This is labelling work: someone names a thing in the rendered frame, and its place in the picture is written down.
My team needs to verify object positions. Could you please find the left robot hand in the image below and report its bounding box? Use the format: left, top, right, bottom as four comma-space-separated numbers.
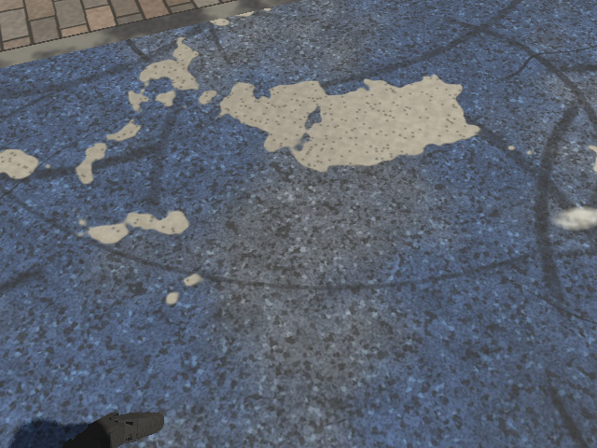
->
59, 412, 164, 448

